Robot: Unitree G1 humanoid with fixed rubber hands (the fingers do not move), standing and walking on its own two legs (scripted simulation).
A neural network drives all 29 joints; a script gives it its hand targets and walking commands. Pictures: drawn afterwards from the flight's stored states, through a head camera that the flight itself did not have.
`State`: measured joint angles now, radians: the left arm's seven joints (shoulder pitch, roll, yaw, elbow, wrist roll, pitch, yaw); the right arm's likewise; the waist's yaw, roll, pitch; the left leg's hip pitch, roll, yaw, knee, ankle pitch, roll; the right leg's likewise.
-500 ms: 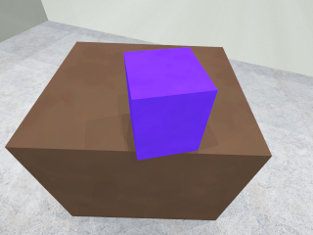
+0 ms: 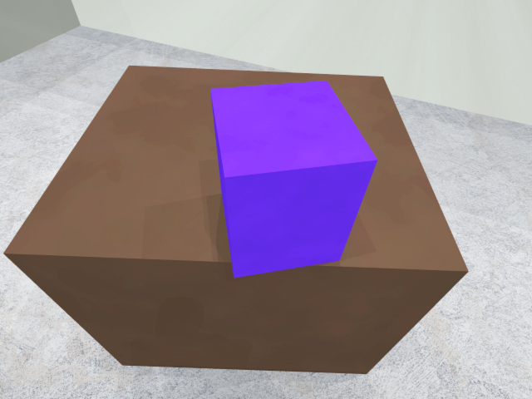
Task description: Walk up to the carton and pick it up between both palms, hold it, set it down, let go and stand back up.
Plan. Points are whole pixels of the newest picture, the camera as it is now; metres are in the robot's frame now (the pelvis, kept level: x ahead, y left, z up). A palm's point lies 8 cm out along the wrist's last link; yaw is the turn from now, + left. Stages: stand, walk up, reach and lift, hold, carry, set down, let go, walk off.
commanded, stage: stand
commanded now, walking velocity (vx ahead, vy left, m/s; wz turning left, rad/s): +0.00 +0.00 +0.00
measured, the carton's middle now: (279, 180) +0.45 -0.01 +0.08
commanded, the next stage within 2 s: none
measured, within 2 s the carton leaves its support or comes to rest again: neither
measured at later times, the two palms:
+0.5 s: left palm out of the picture +0.00 +0.22 -0.15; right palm out of the picture +0.01 -0.22 -0.14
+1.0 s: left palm out of the picture +0.01 +0.22 -0.14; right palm out of the picture +0.01 -0.22 -0.14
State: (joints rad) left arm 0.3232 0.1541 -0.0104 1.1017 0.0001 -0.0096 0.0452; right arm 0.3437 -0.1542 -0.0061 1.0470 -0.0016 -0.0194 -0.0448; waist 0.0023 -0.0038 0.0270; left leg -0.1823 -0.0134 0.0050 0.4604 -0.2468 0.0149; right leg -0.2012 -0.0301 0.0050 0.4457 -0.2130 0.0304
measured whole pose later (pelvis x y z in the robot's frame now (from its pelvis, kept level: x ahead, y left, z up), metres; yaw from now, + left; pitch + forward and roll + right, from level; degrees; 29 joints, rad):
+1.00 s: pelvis +0.02 +0.00 +0.00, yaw +0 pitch -2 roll +0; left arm 0.31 0.16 -0.01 1.09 0.00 -0.01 0.05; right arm 0.33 -0.16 0.00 1.05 0.00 -0.02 -0.05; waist 0.00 -0.01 0.04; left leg -0.14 -0.02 0.01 0.42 -0.26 0.02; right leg -0.17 -0.04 0.01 0.43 -0.23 0.04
